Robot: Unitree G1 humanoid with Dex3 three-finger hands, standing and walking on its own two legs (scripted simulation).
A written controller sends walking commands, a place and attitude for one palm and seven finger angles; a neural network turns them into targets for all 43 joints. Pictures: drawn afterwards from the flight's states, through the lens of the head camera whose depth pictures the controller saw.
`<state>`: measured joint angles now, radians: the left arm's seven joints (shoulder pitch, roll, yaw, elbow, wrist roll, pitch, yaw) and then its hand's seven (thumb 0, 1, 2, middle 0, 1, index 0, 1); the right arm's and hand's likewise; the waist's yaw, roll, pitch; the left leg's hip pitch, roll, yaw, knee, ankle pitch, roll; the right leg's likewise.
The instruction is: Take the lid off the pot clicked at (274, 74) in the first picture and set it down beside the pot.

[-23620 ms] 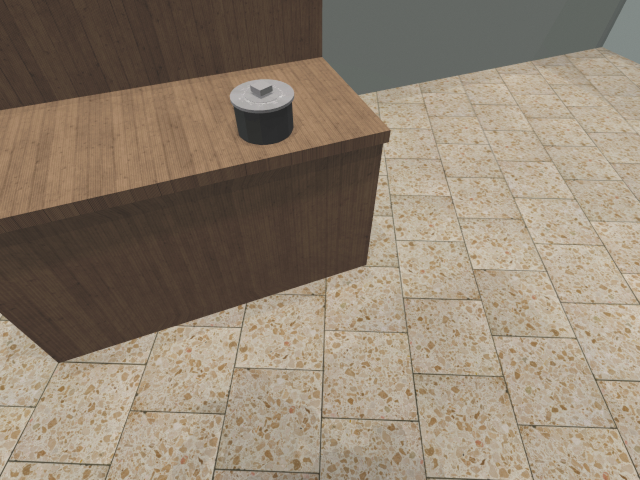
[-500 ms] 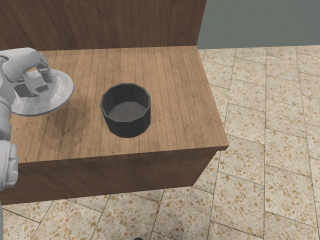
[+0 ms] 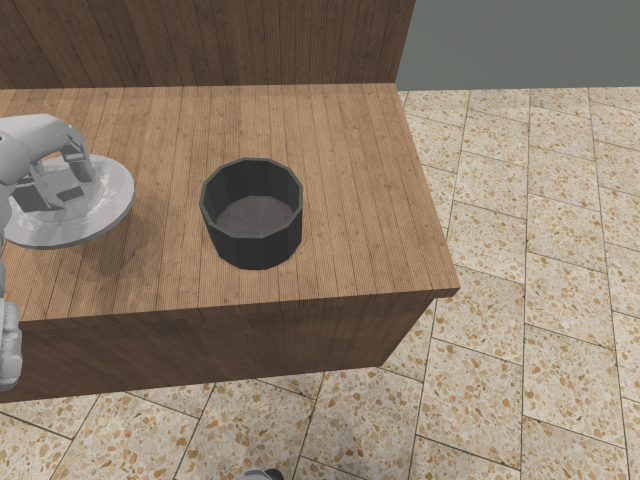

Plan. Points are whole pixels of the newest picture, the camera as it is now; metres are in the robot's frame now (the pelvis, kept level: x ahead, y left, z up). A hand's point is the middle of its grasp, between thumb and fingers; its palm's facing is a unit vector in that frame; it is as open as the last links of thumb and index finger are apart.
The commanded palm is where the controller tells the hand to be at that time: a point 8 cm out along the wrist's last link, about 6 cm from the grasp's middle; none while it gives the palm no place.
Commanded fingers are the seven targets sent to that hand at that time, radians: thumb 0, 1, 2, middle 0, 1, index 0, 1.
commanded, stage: lower the lid onto the table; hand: left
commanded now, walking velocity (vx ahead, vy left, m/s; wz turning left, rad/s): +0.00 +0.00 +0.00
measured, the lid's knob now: (60, 186) +0.48 +0.32 +0.05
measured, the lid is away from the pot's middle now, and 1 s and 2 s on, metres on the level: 0.24 0.24 0.24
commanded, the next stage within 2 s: open the fingers wide in 1.90 s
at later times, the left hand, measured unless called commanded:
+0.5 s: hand (59, 197) +0.46 +0.31 +0.05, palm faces -0.47 -0.09 -0.88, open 7.6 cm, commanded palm +0.51 +0.31 +0.12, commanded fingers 0.00 0.65 0.95 -0.83 -1.08 -0.81 -1.06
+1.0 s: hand (66, 214) +0.46 +0.32 +0.02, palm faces -0.49 -0.09 -0.86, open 7.6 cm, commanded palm +0.52 +0.31 +0.09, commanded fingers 0.00 0.65 0.95 -0.83 -1.08 -0.81 -1.06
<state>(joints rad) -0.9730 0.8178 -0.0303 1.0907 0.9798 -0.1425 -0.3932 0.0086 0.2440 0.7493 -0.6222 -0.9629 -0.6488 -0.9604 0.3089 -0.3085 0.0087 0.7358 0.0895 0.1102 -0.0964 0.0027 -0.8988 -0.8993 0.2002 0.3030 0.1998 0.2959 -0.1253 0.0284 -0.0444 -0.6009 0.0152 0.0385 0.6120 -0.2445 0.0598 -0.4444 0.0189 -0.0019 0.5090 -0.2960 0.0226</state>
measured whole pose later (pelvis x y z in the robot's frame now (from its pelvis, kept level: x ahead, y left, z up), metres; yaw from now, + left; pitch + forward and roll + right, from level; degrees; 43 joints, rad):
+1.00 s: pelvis -0.02 +0.01 -0.02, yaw -1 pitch +18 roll -4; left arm -0.99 0.82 0.00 1.19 1.04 -0.17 -0.29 0.01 0.25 0.75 -0.62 -0.96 -0.65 -0.96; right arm 0.36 -0.29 0.02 0.74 0.07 0.11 -0.10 0.00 -0.90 -0.90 0.20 0.30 0.20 0.30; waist -0.17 0.03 -0.07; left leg -0.79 0.03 0.03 0.76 -0.29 0.07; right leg -0.63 0.03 -0.01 0.65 -0.33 0.03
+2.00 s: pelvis -0.03 +0.02 -0.05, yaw -2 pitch +24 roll -7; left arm -1.06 0.84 0.01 1.25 1.10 -0.13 -0.23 0.00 0.25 0.75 -0.62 -0.96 -0.66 -0.97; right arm 0.38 -0.27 0.04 0.72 0.04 0.13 -0.09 0.00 -0.90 -0.90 0.20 0.30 0.20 0.30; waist -0.22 0.04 -0.08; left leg -1.03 0.05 0.02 0.95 -0.34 0.08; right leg -0.85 0.05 -0.02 0.82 -0.39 0.03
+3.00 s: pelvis -0.03 +0.02 -0.05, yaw -2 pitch +22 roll -6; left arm -1.02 0.79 -0.01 1.20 1.07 -0.10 -0.21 0.00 0.05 0.61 -0.36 -0.90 -0.36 -0.90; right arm 0.37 -0.27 0.03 0.71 0.05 0.16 -0.07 0.00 -0.90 -0.90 0.20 0.30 0.20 0.30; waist -0.19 0.05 -0.09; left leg -1.01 0.04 0.01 0.95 -0.33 0.08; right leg -0.84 0.05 -0.02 0.84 -0.39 0.02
